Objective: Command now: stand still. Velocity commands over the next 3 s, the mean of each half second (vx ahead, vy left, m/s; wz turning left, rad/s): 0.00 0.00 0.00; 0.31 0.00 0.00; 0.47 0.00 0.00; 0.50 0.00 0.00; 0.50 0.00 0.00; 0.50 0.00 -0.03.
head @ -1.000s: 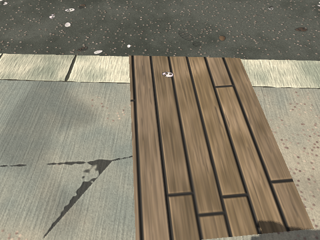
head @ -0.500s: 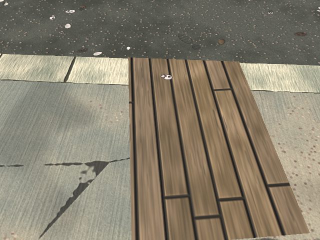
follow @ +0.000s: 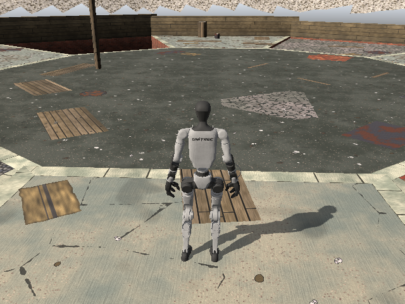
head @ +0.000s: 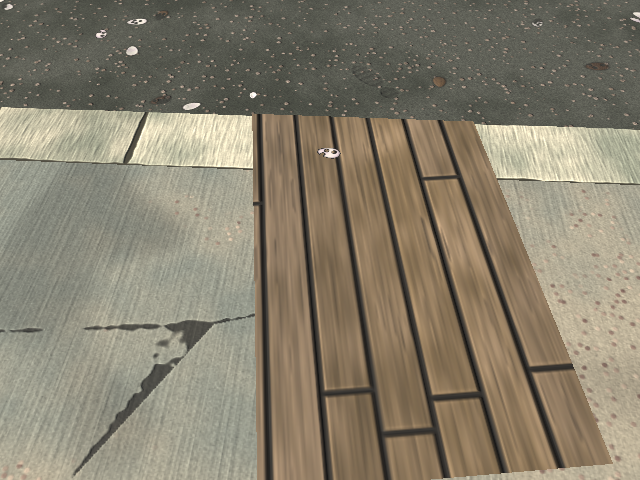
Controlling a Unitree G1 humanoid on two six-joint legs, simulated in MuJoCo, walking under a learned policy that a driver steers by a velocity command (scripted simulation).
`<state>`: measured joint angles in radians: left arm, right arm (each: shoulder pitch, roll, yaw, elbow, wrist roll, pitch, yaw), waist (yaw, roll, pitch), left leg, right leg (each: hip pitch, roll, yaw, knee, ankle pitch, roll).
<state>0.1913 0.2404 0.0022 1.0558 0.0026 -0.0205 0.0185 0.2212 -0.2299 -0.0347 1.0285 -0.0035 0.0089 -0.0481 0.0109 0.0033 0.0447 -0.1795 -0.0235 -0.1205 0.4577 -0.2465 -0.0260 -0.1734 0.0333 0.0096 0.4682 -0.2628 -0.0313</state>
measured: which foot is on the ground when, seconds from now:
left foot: down 0.00-0.54, up 0.56-0.78, down 0.80-1.00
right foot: down 0.00-0.80, up 0.82-1.00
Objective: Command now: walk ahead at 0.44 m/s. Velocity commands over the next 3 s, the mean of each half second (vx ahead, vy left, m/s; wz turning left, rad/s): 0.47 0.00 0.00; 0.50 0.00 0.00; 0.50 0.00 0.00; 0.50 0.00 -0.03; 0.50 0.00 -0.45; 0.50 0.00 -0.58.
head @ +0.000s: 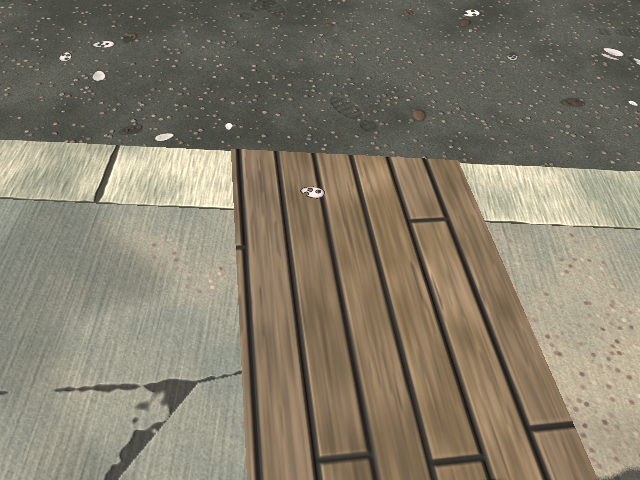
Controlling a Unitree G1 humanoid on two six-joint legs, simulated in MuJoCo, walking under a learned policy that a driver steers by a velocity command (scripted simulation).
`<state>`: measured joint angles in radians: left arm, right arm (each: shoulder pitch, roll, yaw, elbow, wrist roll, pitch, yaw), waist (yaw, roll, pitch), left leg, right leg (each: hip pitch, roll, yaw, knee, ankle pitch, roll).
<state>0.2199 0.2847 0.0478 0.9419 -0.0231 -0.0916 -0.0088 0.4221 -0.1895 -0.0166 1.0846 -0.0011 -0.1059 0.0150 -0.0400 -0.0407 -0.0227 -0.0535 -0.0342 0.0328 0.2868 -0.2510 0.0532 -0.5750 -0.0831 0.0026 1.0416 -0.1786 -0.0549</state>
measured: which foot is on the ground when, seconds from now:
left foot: down 0.00-0.28, up 0.30-0.82, down 0.84-1.00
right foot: up 0.00-0.26, down 0.28-0.86, up 0.88-1.00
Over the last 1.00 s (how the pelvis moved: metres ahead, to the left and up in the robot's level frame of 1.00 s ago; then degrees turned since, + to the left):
0.13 0.06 0.01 0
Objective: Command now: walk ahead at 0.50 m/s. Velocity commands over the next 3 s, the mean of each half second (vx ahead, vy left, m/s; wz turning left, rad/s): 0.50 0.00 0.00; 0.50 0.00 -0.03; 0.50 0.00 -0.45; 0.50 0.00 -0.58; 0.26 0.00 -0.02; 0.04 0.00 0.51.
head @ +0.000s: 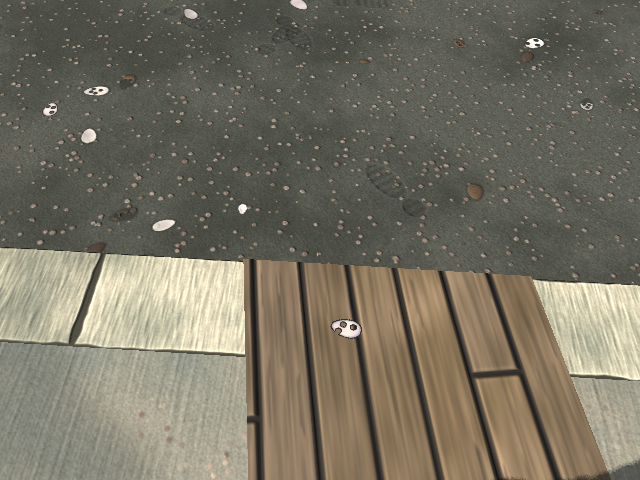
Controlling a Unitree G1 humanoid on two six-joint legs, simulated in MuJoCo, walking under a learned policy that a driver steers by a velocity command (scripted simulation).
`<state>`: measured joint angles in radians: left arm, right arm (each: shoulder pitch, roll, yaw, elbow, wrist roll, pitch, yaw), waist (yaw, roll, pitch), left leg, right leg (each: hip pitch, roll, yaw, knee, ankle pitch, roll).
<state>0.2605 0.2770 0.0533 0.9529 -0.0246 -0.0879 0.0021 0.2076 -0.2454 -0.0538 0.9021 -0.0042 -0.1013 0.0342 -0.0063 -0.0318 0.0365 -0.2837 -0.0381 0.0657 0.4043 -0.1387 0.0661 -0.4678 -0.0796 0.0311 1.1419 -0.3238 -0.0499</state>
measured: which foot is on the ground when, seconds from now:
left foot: down 0.00-0.40, up 0.42-0.90, down 0.92-1.00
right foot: up 0.00-0.36, down 0.38-0.96, up 0.98-1.00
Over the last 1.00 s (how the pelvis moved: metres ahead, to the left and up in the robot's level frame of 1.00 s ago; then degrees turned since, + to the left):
0.58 0.02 -0.01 0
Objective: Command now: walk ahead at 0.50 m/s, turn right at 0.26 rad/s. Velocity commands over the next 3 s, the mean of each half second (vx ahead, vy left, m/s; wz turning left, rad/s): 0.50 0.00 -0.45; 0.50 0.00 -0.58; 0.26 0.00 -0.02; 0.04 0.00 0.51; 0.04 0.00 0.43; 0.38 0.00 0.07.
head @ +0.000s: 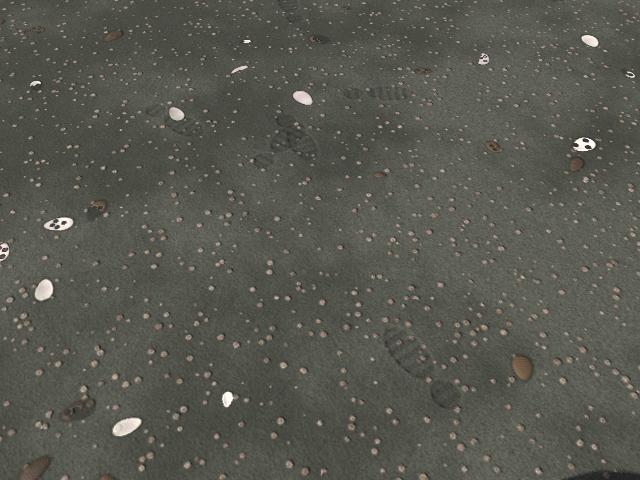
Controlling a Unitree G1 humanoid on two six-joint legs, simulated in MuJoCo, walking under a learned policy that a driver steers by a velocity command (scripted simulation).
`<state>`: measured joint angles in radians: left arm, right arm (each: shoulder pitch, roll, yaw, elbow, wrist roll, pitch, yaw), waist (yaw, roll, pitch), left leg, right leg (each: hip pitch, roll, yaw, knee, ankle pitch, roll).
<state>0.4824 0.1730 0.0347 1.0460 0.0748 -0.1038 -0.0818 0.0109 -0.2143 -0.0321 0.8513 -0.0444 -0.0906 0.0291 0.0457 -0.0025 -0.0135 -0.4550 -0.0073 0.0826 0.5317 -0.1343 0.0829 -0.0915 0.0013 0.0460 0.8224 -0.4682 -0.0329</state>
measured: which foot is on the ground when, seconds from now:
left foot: down 0.00-0.50, up 0.52-0.88, down 0.90-1.00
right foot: up 0.00-0.46, down 0.48-0.92, up 0.94-1.00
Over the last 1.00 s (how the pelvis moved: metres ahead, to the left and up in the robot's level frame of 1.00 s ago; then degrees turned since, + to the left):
0.60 -0.03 -0.01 -2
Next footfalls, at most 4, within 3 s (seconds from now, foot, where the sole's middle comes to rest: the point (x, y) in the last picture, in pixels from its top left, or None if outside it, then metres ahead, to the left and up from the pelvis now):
0.48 right None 0.34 -0.18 -0.76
0.90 left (382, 418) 0.68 -0.08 -0.89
1.28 right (535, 412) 0.72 -0.45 -0.89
1.74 left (425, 384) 0.78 -0.19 -0.89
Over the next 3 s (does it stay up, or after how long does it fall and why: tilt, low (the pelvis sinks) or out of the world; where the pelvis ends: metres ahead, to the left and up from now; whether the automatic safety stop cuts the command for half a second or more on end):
stays up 0.90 -0.30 -0.13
